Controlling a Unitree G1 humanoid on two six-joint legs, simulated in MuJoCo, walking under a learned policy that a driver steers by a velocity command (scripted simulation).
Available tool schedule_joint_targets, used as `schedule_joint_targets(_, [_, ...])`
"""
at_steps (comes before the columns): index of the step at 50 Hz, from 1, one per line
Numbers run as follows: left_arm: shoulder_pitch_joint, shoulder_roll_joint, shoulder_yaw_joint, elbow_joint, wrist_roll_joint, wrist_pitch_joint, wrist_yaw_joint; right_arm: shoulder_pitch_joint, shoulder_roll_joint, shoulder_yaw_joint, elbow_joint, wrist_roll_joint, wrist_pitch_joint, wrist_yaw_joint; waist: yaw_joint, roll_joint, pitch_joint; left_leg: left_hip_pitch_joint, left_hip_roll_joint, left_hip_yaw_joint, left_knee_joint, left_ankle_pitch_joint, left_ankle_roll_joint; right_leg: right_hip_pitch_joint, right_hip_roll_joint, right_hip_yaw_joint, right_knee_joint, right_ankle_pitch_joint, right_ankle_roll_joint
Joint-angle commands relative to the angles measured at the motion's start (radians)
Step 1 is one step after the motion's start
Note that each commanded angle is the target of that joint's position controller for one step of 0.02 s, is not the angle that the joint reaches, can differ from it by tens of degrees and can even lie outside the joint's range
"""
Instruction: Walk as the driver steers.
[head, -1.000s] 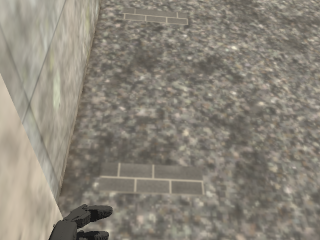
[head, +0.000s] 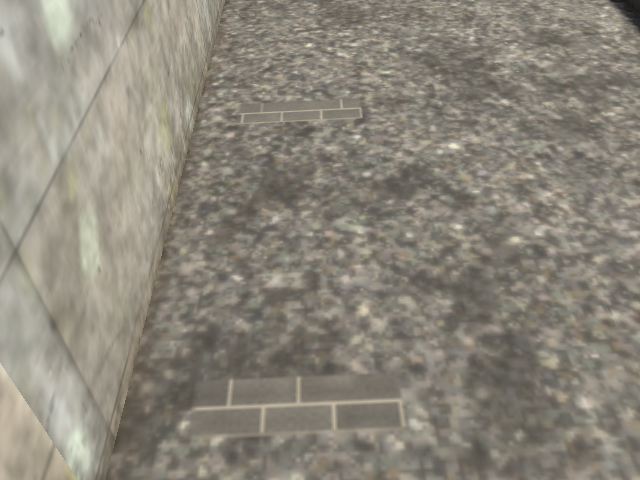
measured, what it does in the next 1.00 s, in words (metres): walks backwards: right foot 0.18 m higher, then right foot 0.05 m higher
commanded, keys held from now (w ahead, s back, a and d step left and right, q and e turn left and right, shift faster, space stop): w+e+shift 0.22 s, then w+shift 0.28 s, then w+q+shift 0.50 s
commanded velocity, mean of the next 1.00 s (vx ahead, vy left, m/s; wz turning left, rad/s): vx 1.00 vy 0.00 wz -0.11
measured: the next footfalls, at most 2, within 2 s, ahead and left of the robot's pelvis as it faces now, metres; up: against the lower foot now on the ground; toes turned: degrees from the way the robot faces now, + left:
right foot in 0.04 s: +0.14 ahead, -0.12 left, +0.18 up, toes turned +3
right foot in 0.30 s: +0.18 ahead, -0.13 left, +0.05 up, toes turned +12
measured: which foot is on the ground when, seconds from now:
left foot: down 0.00-0.24, up 0.26-0.40, down 0.42-0.50, up 0.52-0.60, down 0.62-0.72, up 0.74-0.94, down 0.96-1.00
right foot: up 0.00-0.02, down 0.04-0.20, up 0.22-0.28, down 0.30-0.50, up 0.52-0.72, down 0.74-0.78, up 0.80-0.92, down 0.94-0.98, up 1.00-1.00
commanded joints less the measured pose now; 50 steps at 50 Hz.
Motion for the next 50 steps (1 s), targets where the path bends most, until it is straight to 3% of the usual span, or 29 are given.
schedule_joint_targets(1, [0.033, -0.208, -0.123, -0.256, -0.007, -0.019, -0.010, -0.322, -0.136, 0.019, -0.150, -0.010, -0.085, -0.007, 0.282, 0.473, 0.153, -0.757, 0.565, -0.872, -0.920, -1.163, 0.032, 0.159, 0.010, -0.302, 0.827, 0.279, 0.094])
schedule_joint_targets(7, [0.330, -0.116, -0.111, -0.155, -0.012, 0.043, 0.038, -0.602, -0.296, 0.019, -0.269, -0.045, -0.157, -0.057, 0.522, 0.326, 0.094, -0.892, 0.593, -0.294, -0.778, -0.820, -0.008, 0.465, -0.125, -0.201, 0.774, 0.351, 0.103])
schedule_joint_targets(11, [0.721, -0.125, -0.086, 0.069, 0.019, 0.023, 0.009, -0.677, -0.220, -0.006, -0.253, -0.069, -0.106, -0.059, 0.647, -0.171, 0.112, -0.698, 0.300, 0.204, -0.095, -0.898, -0.038, 0.675, -0.037, -0.288, 0.041, 0.205, -0.027])
schedule_joint_targets(14, [0.836, -0.388, -0.160, 0.150, 0.072, -0.068, -0.046, -1.096, -0.040, 0.016, -0.436, 0.055, -0.085, 0.018, 0.738, -0.305, 0.389, -0.752, 0.186, 0.123, 0.765, -1.045, 0.009, 0.277, -0.003, -0.098, -0.403, -0.174, -0.099])
schedule_joint_targets(16, [0.697, -0.449, -0.210, 0.173, 0.120, -0.161, -0.100, -1.082, 0.211, 0.045, -0.651, 0.018, -0.048, 0.065, 0.531, -0.464, 0.414, -0.983, -0.036, -0.042, 1.627, -1.084, 0.002, -0.025, 0.181, 0.336, -0.806, -0.824, 0.034])
schedule_joint_targets(17, [0.486, -0.245, -0.191, 0.112, 0.091, -0.217, -0.066, -1.107, 0.298, 0.086, -0.797, 0.032, -0.048, 0.104, 0.387, -0.694, 0.483, -0.930, -0.125, -0.179, 1.751, -1.020, 0.005, -0.612, 0.037, 1.515, -1.671, -1.927, -0.010])
schedule_joint_targets(18, [0.174, -0.248, -0.239, 0.007, 0.096, -0.205, -0.060, -0.938, 0.272, 0.044, -0.804, 0.098, -0.034, 0.117, 0.170, -0.522, 0.472, -0.793, -0.189, -0.216, 1.994, -0.822, -0.043, -0.696, -0.012, 1.568, -1.856, -1.744, 0.162])
schedule_joint_targets(20, [0.088, 0.173, -0.114, -0.095, 0.044, -0.163, -0.022, -0.550, 0.085, 0.020, -0.650, 0.015, 0.027, 0.103, 0.031, -0.489, -0.105, -0.218, -0.204, 0.042, 2.038, -0.431, -0.106, -0.675, -0.063, 1.041, -1.669, -1.236, 0.309])
schedule_joint_targets(23, [-0.435, 0.343, -0.024, -0.318, 0.050, -0.085, 0.036, -0.025, -0.141, 0.015, -0.509, 0.056, 0.020, 0.072, -0.174, -0.659, -0.280, 0.198, -0.123, -0.147, 1.370, -0.129, -0.135, -0.658, -0.204, 0.608, -1.284, -0.956, -0.073])
schedule_joint_targets(26, [-0.403, 0.158, -0.022, -0.329, 0.147, -0.054, 0.044, 0.710, -0.228, -0.056, -0.117, 0.023, -0.024, 0.054, -0.410, 0.020, -0.672, 0.848, -0.013, -0.118, 0.633, -0.246, -0.073, -0.410, -0.035, -0.329, -0.152, -0.509, 0.042])
schedule_joint_targets(30, [-1.145, -0.201, -0.123, -0.617, 0.176, -0.048, 0.059, 0.638, 0.177, 0.088, 0.057, -0.054, -0.070, 0.090, -0.508, 0.285, 0.400, -0.358, -0.057, -0.445, 0.290, -0.915, 0.105, -0.655, 0.099, -0.203, 0.809, -0.818, -0.106])
schedule_joint_targets(31, [-0.953, -0.279, -0.127, -0.633, 0.062, -0.063, 0.051, 0.282, 0.246, 0.162, 0.008, -0.088, -0.103, 0.107, -0.157, 0.486, 0.567, -0.644, -0.005, -0.597, -0.007, -1.268, 0.142, -0.860, 0.212, 0.022, 1.134, -0.835, -0.132])
schedule_joint_targets(32, [-0.689, -0.348, -0.167, -0.688, -0.007, -0.032, 0.056, -0.291, -0.082, 0.117, -0.182, -0.070, -0.165, 0.058, 0.264, 0.937, 0.684, -1.391, 0.316, -1.349, -0.942, -1.936, 0.185, -0.573, 0.128, 0.152, 1.330, -0.493, -0.096])
schedule_joint_targets(34, [-0.086, -0.163, -0.132, -0.461, 0.018, 0.007, 0.072, -0.804, -0.330, 0.086, -0.367, 0.029, -0.113, 0.045, 0.632, 1.029, 0.535, -1.674, 0.524, -1.132, -1.198, -1.448, 0.002, -0.139, 0.210, -0.004, 2.088, -0.099, 0.120])
schedule_joint_targets(35, [-0.089, 0.069, -0.109, -0.417, 0.058, 0.020, 0.055, -0.747, -0.368, 0.048, -0.343, 0.064, -0.100, 0.031, 0.476, 0.813, 0.470, -1.864, 0.361, -0.900, -1.115, -0.966, -0.054, 0.521, 0.083, -0.175, 1.809, 0.002, 0.154])
schedule_joint_targets(36, [-0.063, 0.110, -0.102, -0.336, 0.064, 0.026, 0.030, -0.815, -0.436, 0.041, -0.320, 0.071, -0.092, 0.005, 0.457, 0.579, 0.293, -2.144, 0.312, -0.501, -1.061, -0.766, -0.147, 1.030, 0.162, -0.474, 1.766, -0.058, 0.208])
schedule_joint_targets(37, [0.159, 0.052, -0.111, -0.232, 0.056, 0.014, 0.012, -0.763, -0.437, 0.020, -0.253, 0.192, -0.082, 0.025, 0.558, -0.007, 0.225, -1.815, 0.176, -0.097, -0.604, -0.740, -0.203, 1.099, 0.080, -0.621, 0.675, -0.220, 0.177])
schedule_joint_targets(38, [0.552, -0.064, -0.122, -0.090, -0.034, -0.050, -0.085, -1.202, -0.667, 0.027, -0.281, 0.099, -0.036, -0.040, 1.081, 0.145, 0.539, -1.364, 0.250, 0.002, -0.157, -0.823, -0.155, 0.466, 0.037, -0.368, 0.048, -0.583, 0.142])
schedule_joint_targets(39, [0.569, -0.040, -0.129, -0.026, 0.083, -0.108, -0.141, -1.259, -0.533, 0.051, -0.411, 0.025, -0.048, -0.054, 1.099, -0.066, 0.674, -0.782, 0.122, 0.230, 0.371, -0.470, -0.180, -0.383, 0.244, -0.298, 0.004, -0.950, 0.070])
schedule_joint_targets(40, [0.326, 0.003, -0.116, -0.119, 0.051, -0.152, -0.124, -1.162, -0.435, 0.052, -0.482, 0.076, -0.060, -0.024, 0.909, -0.215, 0.765, -0.780, 0.186, 0.017, 0.421, -0.541, -0.043, -0.669, 0.206, -0.169, -0.117, -1.117, -0.003])
schedule_joint_targets(42, [-0.022, 0.108, -0.094, -0.229, 0.029, -0.168, -0.068, -0.983, -0.280, 0.024, -0.614, 0.005, -0.065, 0.007, 0.518, -0.966, 0.755, -0.625, 0.013, -0.126, 0.834, -0.765, -0.019, -1.031, 0.022, 0.150, -0.725, -1.307, -0.151])
schedule_joint_targets(43, [-0.271, -0.087, -0.130, -0.272, 0.100, -0.130, -0.049, -0.534, -0.321, -0.044, -0.431, -0.045, -0.084, -0.045, 0.198, -0.973, 0.400, -0.626, -0.036, -0.100, 0.854, -0.675, -0.061, -0.607, 0.156, -0.370, -0.406, -0.592, -0.063])
schedule_joint_targets(44, [-0.199, -0.262, -0.152, -0.249, 0.163, -0.048, -0.048, -0.189, -0.382, -0.083, -0.264, -0.109, -0.107, -0.093, 0.108, -0.564, -0.153, -0.635, -0.065, 0.129, 0.772, -0.585, -0.167, 0.067, 0.208, -0.734, 0.150, 0.008, 0.045])
schedule_joint_targets(45, [0.109, -0.300, -0.167, -0.219, 0.073, -0.023, -0.015, -0.311, -0.377, -0.025, -0.317, -0.172, -0.099, -0.104, 0.325, -0.219, -0.369, -0.419, -0.050, 0.242, 0.834, -0.449, -0.260, 0.046, 0.108, -0.637, 0.329, 0.016, 0.110])
schedule_joint_targets(46, [0.400, -0.316, -0.198, -0.096, 0.063, -0.038, 0.004, -0.595, -0.163, 0.044, -0.458, -0.123, -0.114, -0.099, 0.529, -0.122, -0.339, -0.376, -0.013, 0.164, 1.389, -0.387, -0.317, -0.176, -0.057, -0.265, 0.171, -0.171, 0.037])
schedule_joint_targets(47, [0.221, -0.319, -0.252, -0.030, 0.162, -0.062, -0.028, -0.691, 0.155, 0.136, -0.617, -0.033, -0.099, -0.091, 0.386, -0.594, -0.101, -0.200, -0.137, 0.091, 2.151, -0.671, -0.325, -0.731, -0.112, -0.048, -0.538, -0.538, -0.091])
schedule_joint_targets(48, [-0.252, -0.524, -0.367, -0.121, 0.185, -0.076, -0.068, -0.732, 0.319, 0.178, -0.730, 0.084, -0.055, -0.044, 0.075, -0.494, 0.296, -0.314, -0.116, 0.085, 2.164, -0.894, -0.353, -0.684, -0.139, -0.128, -1.020, -0.265, 0.011])
schedule_joint_targets(49, [-0.529, 0.037, -0.190, -0.234, 0.092, -0.214, -0.029, -0.698, -0.012, 0.084, -0.728, 0.137, -0.046, -0.020, -0.061, -0.805, 0.558, -0.141, -0.147, -0.173, 2.451, -0.751, -0.253, -1.582, -0.503, 0.920, -1.712, -1.277, -0.328])
schedule_joint_targets(50, [-0.633, 0.090, -0.106, -0.385, 0.020, -0.326, 0.009, -0.670, -0.151, 0.067, -0.744, 0.058, -0.031, -0.038, -0.014, -0.483, 0.547, 0.034, 0.055, -0.585, 2.223, -0.485, -0.118, -1.604, -0.507, 1.149, -1.644, -1.261, -0.329])
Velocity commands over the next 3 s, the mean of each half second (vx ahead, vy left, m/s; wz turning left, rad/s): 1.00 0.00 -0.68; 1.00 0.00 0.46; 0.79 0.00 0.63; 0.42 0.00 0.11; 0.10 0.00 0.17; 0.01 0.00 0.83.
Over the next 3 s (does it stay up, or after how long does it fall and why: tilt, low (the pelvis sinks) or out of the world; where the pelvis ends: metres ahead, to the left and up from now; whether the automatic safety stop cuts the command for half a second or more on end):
stays up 0.04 -0.82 -0.41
